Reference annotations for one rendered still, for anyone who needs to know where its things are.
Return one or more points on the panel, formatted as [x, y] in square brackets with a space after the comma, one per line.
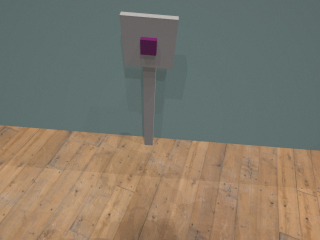
[164, 28]

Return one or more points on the button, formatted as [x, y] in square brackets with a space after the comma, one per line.
[148, 46]

